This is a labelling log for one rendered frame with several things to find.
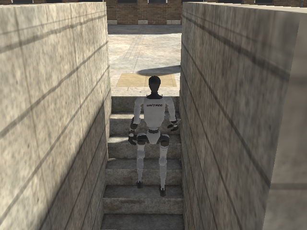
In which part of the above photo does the robot right foot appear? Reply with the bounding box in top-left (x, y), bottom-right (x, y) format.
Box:
top-left (159, 185), bottom-right (166, 197)

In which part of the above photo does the left robot upper arm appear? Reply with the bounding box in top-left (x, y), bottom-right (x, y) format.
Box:
top-left (133, 97), bottom-right (144, 124)

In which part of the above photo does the humanoid robot head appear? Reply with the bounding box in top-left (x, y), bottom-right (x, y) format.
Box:
top-left (146, 76), bottom-right (162, 99)

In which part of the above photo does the robot left hand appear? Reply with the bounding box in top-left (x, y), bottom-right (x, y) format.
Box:
top-left (128, 135), bottom-right (137, 145)

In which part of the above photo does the right robot upper arm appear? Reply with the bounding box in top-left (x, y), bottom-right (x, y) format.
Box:
top-left (164, 96), bottom-right (176, 121)

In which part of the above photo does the robot right hand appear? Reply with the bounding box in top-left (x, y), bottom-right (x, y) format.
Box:
top-left (167, 124), bottom-right (178, 131)

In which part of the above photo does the left robot forearm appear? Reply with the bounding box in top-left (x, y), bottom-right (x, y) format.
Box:
top-left (129, 117), bottom-right (138, 137)

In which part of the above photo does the right robot forearm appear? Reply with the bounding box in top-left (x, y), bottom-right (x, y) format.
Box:
top-left (171, 115), bottom-right (178, 127)

